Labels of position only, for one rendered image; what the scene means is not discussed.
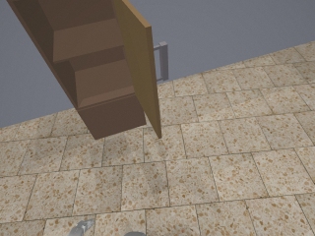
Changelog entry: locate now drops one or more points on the cupboard door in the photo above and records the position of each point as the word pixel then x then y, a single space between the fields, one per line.
pixel 138 42

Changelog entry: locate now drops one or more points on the robot left hand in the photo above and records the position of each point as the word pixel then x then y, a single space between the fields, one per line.
pixel 81 227

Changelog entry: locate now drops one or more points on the handle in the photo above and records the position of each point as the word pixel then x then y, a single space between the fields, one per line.
pixel 162 48

